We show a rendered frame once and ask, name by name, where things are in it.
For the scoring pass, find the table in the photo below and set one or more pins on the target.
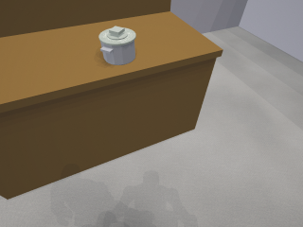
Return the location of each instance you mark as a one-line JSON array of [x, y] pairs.
[[65, 109]]

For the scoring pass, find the pot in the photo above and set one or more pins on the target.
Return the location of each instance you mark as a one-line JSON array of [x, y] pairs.
[[118, 54]]

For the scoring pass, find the knob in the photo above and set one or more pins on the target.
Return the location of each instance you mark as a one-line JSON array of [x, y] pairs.
[[117, 30]]

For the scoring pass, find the lid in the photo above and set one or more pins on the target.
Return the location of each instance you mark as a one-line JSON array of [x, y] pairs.
[[125, 37]]

